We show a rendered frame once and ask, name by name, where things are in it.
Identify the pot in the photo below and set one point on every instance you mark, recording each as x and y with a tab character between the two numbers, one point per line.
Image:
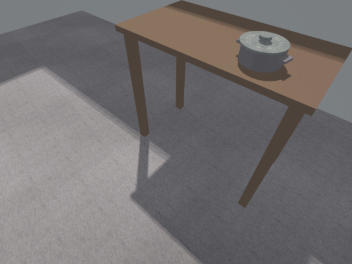
260	62

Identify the knob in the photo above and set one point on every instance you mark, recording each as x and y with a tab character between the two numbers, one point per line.
264	36

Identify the lid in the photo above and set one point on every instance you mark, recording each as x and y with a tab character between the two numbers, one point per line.
278	45

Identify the table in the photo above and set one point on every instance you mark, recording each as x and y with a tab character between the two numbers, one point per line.
206	38

